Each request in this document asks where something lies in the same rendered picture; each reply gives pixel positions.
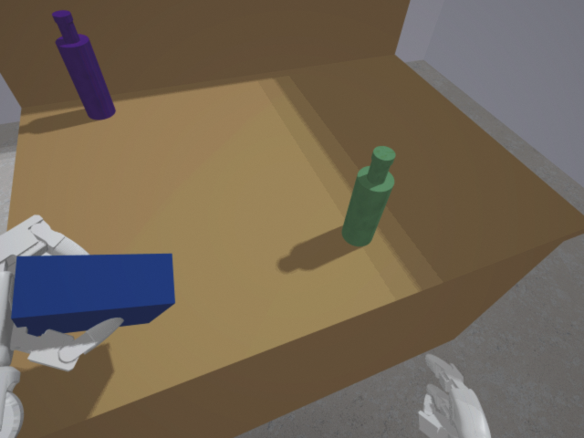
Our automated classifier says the sponge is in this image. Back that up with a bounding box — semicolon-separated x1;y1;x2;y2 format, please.
11;254;175;337

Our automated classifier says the table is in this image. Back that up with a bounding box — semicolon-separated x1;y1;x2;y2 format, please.
0;0;584;438

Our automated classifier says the right robot hand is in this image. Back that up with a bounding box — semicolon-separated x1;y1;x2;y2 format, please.
419;354;491;438

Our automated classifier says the left robot hand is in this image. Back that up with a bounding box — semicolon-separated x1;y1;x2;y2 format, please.
0;215;124;371

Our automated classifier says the robot left forearm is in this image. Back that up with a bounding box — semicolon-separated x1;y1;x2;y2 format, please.
0;366;24;438

